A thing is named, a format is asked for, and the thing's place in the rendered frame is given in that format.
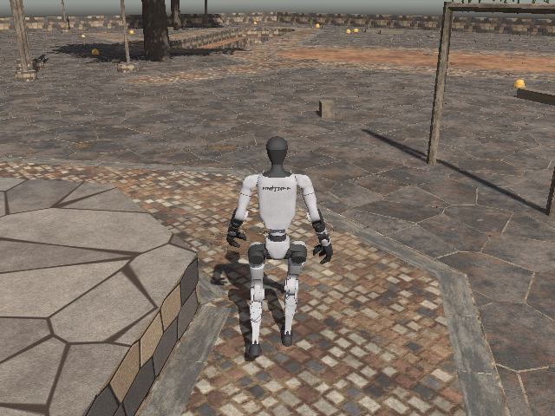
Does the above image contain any robot torso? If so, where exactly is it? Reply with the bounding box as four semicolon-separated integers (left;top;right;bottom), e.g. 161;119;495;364
257;170;297;260

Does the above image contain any robot left forearm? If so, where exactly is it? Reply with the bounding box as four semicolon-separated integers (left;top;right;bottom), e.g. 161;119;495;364
228;208;243;236

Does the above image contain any left robot upper arm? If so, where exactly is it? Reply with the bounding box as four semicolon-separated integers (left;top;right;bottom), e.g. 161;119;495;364
234;174;259;222

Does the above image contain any robot right forearm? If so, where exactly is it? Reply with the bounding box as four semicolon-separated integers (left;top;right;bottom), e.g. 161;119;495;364
312;209;330;246

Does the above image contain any robot left hand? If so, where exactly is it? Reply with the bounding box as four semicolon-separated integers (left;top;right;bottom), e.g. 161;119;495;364
226;232;246;248

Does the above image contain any right robot upper arm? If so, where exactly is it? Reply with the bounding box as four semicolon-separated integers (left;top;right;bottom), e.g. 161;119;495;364
295;174;321;223

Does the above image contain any robot right hand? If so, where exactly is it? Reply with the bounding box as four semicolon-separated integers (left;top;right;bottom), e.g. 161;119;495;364
313;243;333;264

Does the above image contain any robot left thigh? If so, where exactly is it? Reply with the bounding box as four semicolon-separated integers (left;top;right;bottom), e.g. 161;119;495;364
248;242;265;302

